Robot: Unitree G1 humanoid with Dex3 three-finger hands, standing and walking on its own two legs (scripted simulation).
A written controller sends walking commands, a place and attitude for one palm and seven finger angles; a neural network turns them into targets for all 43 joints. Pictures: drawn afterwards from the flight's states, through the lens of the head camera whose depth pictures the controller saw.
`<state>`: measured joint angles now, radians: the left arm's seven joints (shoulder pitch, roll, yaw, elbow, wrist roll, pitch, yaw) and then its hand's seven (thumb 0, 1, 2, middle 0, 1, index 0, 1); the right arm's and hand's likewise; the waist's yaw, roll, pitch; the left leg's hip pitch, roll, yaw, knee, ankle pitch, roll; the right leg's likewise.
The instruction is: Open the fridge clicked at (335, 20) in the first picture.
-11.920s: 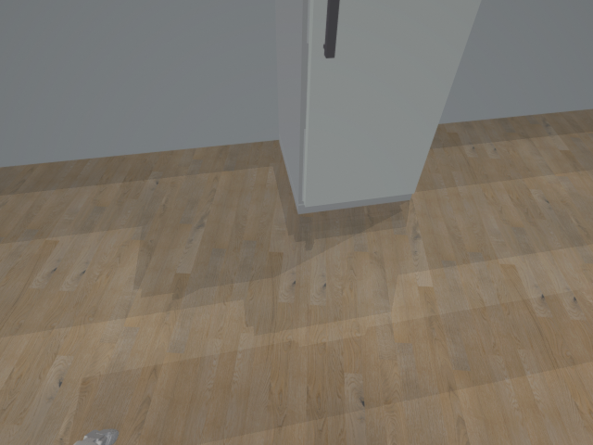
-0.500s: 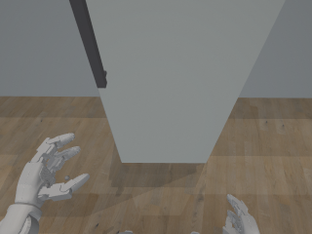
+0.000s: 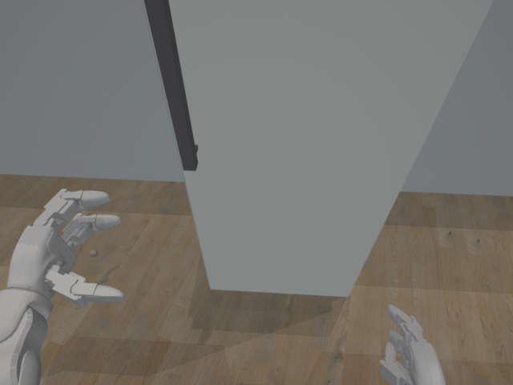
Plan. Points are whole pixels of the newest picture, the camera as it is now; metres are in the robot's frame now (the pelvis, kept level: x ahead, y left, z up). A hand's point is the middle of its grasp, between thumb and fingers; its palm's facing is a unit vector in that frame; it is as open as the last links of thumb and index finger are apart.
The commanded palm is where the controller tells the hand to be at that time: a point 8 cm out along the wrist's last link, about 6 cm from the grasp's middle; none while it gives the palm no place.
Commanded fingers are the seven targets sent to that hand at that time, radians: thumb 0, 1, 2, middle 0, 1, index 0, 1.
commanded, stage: raise the hand to about handle height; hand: left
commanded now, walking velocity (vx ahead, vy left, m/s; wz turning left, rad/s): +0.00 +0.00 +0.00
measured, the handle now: (172, 51) +0.54 +0.20 +0.27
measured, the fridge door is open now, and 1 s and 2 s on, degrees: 0 0 0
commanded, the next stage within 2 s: move the hooked fingers beside the handle in 0.84 s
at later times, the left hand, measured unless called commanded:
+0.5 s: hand (76, 204) +0.28 +0.27 +0.18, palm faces +0.08 -1.00 -0.04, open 14.0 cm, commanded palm +0.24 +0.31 +0.18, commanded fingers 0.00 -0.50 0.30 -0.30 -1.20 -0.30 -1.20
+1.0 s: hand (75, 211) +0.27 +0.27 +0.17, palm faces +0.09 -0.99 -0.04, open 14.0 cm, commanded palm +0.24 +0.31 +0.17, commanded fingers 0.00 -0.50 0.30 -0.30 -1.20 -0.30 -1.20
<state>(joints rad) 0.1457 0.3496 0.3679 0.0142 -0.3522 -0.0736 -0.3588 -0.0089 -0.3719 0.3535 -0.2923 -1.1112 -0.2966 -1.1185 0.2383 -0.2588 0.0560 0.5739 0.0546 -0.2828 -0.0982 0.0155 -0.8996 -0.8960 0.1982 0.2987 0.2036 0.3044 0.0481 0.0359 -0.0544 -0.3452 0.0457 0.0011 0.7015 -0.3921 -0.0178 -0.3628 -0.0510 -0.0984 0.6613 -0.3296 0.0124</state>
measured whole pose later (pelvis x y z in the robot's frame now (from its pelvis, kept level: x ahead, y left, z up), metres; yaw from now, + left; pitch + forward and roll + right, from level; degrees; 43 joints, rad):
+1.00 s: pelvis -0.01 -0.01 +0.02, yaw -1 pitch -2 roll +0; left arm -0.09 0.42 0.46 0.17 -0.33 0.10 -0.41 -0.02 -0.50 0.30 -0.30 -1.20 -0.31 -1.20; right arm 0.24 -0.26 0.08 0.60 0.07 -0.24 -0.12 0.02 -0.90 -0.90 0.20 0.30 0.20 0.30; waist 0.06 0.05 -0.01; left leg -0.19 0.05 0.02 0.52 -0.30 -0.03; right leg -0.22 -0.04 -0.09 0.51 -0.24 0.00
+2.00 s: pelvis -0.01 +0.00 +0.01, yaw -2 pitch +5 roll -1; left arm -0.65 0.54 0.43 0.86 -0.22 -0.08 -0.42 -0.02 -0.50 0.30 -0.30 -1.20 -0.30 -1.20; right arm 0.33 -0.29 0.05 0.63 0.06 -0.14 -0.11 0.01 -0.90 -0.90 0.20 0.30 0.21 0.30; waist -0.03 0.02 -0.03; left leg -0.38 0.05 0.03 0.61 -0.32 -0.01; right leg -0.41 -0.04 -0.07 0.57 -0.25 0.01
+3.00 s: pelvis +0.01 +0.01 +0.00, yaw -3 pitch +12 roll -2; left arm -0.87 0.63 0.46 1.10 -0.15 -0.18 -0.40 -0.02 -0.50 0.30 -0.30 -1.20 -0.30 -1.20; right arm 0.42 -0.29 0.04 0.63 0.04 0.01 -0.07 0.01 -0.90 -0.90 0.20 0.30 0.21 0.30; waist -0.10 0.01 -0.07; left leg -0.52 0.06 0.04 0.68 -0.37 0.00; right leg -0.54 -0.03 -0.06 0.61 -0.27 0.02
